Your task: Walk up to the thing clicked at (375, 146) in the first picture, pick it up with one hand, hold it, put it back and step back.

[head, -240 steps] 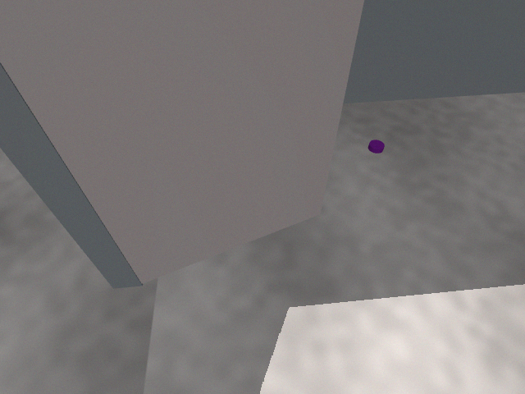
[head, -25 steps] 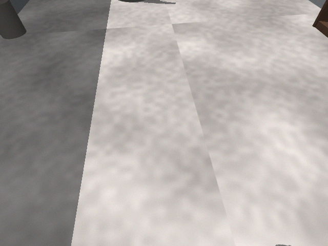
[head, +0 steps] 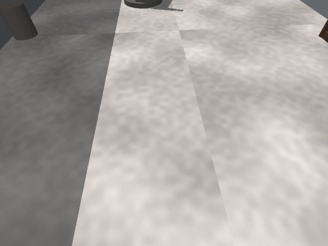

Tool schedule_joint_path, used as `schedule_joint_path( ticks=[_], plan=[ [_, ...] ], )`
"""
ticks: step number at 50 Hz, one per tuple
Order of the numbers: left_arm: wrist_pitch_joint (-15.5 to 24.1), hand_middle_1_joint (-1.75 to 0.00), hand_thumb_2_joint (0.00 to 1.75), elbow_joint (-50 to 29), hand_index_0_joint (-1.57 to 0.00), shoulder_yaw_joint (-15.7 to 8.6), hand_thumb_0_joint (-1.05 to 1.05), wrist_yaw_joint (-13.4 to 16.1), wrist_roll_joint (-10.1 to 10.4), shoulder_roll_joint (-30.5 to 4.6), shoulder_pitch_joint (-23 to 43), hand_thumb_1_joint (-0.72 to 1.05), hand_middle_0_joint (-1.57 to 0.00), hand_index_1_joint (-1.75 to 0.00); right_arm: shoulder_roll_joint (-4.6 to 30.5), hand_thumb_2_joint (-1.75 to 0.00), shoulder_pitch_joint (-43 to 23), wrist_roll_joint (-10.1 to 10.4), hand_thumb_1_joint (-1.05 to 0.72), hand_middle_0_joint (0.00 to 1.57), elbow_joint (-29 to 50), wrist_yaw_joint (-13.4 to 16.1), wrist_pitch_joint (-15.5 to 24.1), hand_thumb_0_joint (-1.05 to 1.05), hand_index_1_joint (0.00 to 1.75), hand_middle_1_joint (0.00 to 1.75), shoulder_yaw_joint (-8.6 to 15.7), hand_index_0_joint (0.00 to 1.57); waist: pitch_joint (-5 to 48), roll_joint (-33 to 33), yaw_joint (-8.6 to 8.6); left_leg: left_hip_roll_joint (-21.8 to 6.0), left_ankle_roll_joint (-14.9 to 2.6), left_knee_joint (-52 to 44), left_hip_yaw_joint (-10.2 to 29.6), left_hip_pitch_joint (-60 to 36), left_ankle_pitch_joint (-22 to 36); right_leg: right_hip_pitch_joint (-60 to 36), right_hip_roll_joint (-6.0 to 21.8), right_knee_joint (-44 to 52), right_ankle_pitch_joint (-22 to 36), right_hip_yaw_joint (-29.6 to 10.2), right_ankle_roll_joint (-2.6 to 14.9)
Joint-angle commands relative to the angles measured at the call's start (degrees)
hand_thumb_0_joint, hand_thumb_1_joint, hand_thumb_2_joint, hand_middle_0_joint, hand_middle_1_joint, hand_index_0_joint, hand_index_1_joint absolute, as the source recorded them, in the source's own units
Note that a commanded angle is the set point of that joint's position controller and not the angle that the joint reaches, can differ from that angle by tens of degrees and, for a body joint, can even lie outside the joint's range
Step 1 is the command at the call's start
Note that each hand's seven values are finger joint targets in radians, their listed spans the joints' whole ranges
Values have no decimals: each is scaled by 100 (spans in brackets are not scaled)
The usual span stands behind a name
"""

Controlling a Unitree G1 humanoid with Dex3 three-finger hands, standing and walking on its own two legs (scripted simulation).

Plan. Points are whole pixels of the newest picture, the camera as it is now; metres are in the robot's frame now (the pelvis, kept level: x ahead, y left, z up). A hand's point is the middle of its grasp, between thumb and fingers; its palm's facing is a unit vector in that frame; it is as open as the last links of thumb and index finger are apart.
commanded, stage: stand
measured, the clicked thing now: out of the picture +0.82 +1.46 -0.77
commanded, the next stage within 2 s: walk up in 1.98 s
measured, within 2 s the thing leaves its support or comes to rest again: neither
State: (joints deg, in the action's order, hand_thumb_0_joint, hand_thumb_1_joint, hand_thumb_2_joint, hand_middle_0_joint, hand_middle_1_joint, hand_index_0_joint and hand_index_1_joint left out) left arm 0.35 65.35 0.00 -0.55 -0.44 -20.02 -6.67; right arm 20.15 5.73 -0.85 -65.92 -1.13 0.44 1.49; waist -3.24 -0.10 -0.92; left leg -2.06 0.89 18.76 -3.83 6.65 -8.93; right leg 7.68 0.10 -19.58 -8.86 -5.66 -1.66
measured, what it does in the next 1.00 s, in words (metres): stands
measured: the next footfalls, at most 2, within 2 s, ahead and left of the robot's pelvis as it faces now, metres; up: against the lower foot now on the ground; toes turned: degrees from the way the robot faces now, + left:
none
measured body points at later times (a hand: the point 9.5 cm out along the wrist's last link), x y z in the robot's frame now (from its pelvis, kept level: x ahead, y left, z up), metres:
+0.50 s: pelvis +0.01 +0.00 +0.00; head +0.02 +0.00 +0.45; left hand +0.09 +0.30 -0.13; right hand +0.08 -0.30 -0.13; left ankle +0.02 +0.13 -0.75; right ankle +0.03 -0.14 -0.75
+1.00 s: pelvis +0.02 +0.00 +0.00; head +0.03 +0.00 +0.45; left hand +0.10 +0.30 -0.13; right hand +0.10 -0.30 -0.13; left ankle +0.02 +0.13 -0.75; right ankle +0.03 -0.14 -0.75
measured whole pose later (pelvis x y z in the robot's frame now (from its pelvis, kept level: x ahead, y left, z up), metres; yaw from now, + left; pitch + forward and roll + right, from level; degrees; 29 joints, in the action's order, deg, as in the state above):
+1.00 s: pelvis +0.02 +0.00 +0.00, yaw +1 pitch -2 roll +0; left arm 0.2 63.9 0.5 -0.3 -0.3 -20.2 -6.6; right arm 20.1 5.5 -0.5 -65.1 -0.7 0.6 0.8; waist -3.1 -0.2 -0.7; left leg -1.5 0.7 18.8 -2.9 5.9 -10.6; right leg 6.3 0.7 -19.2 -10.7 -4.7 -1.8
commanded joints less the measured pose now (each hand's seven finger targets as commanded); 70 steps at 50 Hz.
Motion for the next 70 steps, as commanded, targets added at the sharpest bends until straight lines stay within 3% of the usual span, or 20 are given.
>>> schedule_joint_path(
  ticks=[1, 3, 7, 12, 21, 27, 31, 38, 45, 49, 55, 60, 63, 70],
  plan=[
    [163, -30, 90, -362, -20, -221, 0, 87, -17, -1191, 250, 90, -20, -30, 1228, -90, -303, 11, -90, 20, 382, 77, 105, 0, 30, 30, 215, 20, 241, 35, 24, -587, -181, -453, 685, -129, -768, 421, 523, 444, -147, -362, 237],
    [164, -30, 90, -375, -20, -233, 0, 91, -20, -1258, 271, 90, -20, -30, 1181, -90, -261, 18, -90, 20, 383, 72, 92, 0, 30, 30, 210, 20, 221, -53, 4, -562, -194, -432, 672, -146, -745, 496, 545, 482, -238, -406, 253],
    [184, -30, 90, -408, -20, -219, 0, 106, -18, -1271, 217, 90, -20, -30, 1190, -90, -210, 22, -90, 20, 374, 67, 83, 0, 30, 30, 212, 20, 356, -140, -17, -550, -200, -284, 631, -301, -337, 454, 589, 457, 119, -401, 243],
    [155, -30, 90, -408, -20, -218, 0, 107, -10, -1251, 196, 90, -20, -30, 1216, -90, -157, 14, -90, 20, 368, 84, 88, 0, 30, 30, 179, 20, 243, 26, -2, -582, -207, -399, 681, -80, -507, 352, 566, 369, 118, -353, 250],
    [152, -30, 90, -431, -20, -181, 0, 105, -7, -1219, 146, 90, -20, -30, 1231, -90, -183, 39, -90, 20, 389, 91, 111, 0, 30, 30, 165, 20, 424, 13, 17, -595, -205, -271, 669, -250, 127, 210, 594, 247, 554, -286, 254],
    [151, -30, 90, -446, -20, -185, 0, 111, -2, -1231, 152, 90, -20, -30, 1242, -90, -204, 43, -90, 20, 395, 97, 98, 0, 30, 30, 155, 20, 355, -24, 39, -583, -215, -276, 650, -240, 131, 190, 617, 317, 629, -287, 235],
    [150, -30, 90, -453, -20, -183, 0, 111, -1, -1215, 175, 90, -20, -30, 1240, -90, -231, 38, -90, 20, 415, 104, 115, 0, 30, 30, 148, 20, 473, 57, 41, -604, -206, -237, 645, -335, 443, 109, 631, 265, 834, -249, 234],
    [131, -30, 90, -460, -20, -194, 0, 110, 2, -1236, 237, 90, -20, -30, 1206, -90, -209, 40, -90, 20, 428, 109, 98, 0, 30, 30, 143, 20, 324, -8, 24, -579, -185, -336, 660, -167, 132, 118, 613, 320, 540, -240, 241],
    [144, -30, 90, -483, -20, -192, 0, 117, -1, -1224, 189, 90, -20, -30, 1260, -90, -233, 47, -90, 20, 441, 122, 128, 0, 30, 30, 159, 20, 639, 42, 45, -610, -186, -193, 619, -468, 869, -58, 651, 206, 1193, -195, 232],
    [133, -30, 90, -468, -20, -196, 0, 115, -1, -1217, 177, 90, -20, -30, 1252, -90, -240, 40, -90, 20, 441, 134, 124, 0, 30, 30, 148, 20, 551, 52, 63, -621, -194, -222, 619, -450, 880, -20, 649, 231, 1167, -183, 230],
    [110, -30, 90, -441, -20, -206, 0, 116, -6, -1245, 176, 90, -20, -30, 1229, -90, -242, 43, -90, 20, 452, 131, 111, 0, 30, 30, 146, 20, 330, 26, 45, -577, -165, -330, 638, -322, 416, 118, 618, 289, 755, -181, 243],
    [153, -30, 90, -474, -20, -205, 0, 123, -16, -1254, 158, 90, -20, -30, 1226, -90, -243, 51, -90, 20, 476, 123, 102, 0, 30, 30, 164, 20, 558, -27, 36, -595, -206, -204, 607, -499, 666, 27, 666, 289, 1057, -195, 242],
    [129, -30, 90, -454, -20, -205, 0, 118, 2, -1237, 162, 90, -20, -30, 1197, -90, -223, 44, -90, 20, 458, 126, 101, 0, 30, 30, 143, 20, 332, 5, 46, -574, -179, -316, 629, -346, 381, 147, 632, 337, 722, -212, 260],
    [134, -30, 90, -475, -20, -207, 0, 123, -14, -1251, 153, 90, -20, -30, 1205, -90, -195, 41, -90, 20, 471, 121, 92, 0, 30, 30, 148, 20, 415, 48, 44, -572, -194, -298, 646, -271, 372, 5, 647, 345, 771, -196, 241]
  ],
)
